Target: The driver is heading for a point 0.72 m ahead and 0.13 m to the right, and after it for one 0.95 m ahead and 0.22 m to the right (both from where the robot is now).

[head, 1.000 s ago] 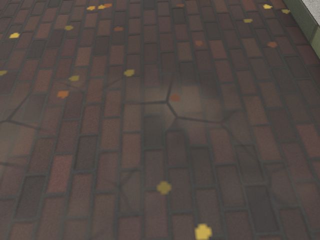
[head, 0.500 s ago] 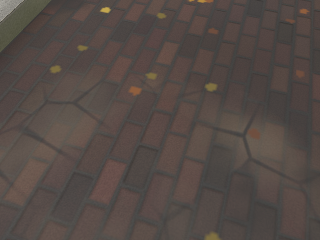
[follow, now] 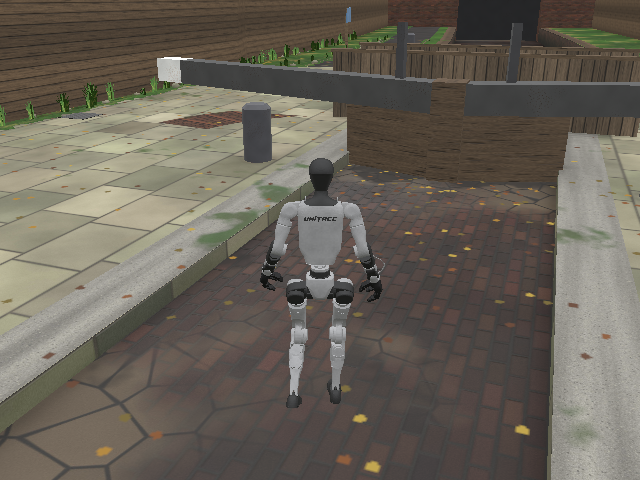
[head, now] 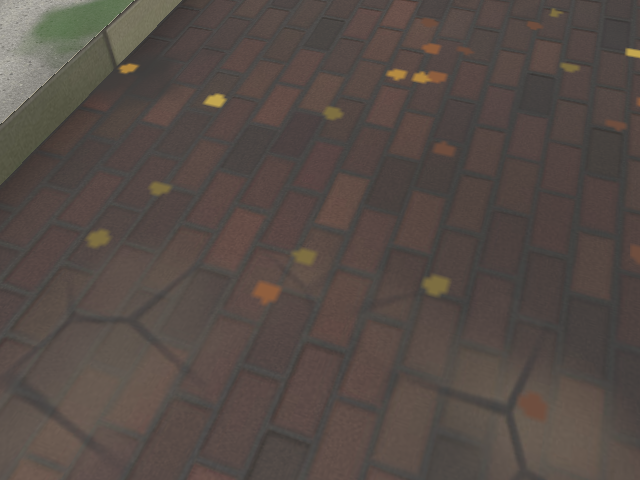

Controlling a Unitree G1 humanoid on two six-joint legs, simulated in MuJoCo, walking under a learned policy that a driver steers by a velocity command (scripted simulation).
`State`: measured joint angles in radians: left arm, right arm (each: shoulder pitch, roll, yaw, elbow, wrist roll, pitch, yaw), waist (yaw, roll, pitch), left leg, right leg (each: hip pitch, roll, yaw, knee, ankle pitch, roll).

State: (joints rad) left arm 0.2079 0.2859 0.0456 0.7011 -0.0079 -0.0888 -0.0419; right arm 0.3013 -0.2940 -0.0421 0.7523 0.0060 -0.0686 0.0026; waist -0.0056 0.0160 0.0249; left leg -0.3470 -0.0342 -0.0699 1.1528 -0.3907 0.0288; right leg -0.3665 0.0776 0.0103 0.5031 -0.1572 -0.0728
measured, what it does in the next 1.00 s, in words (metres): walks ahead, turning right: left foot, then right foot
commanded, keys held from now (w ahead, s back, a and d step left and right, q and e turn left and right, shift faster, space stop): w+e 0.84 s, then w+q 0.10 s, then q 0.06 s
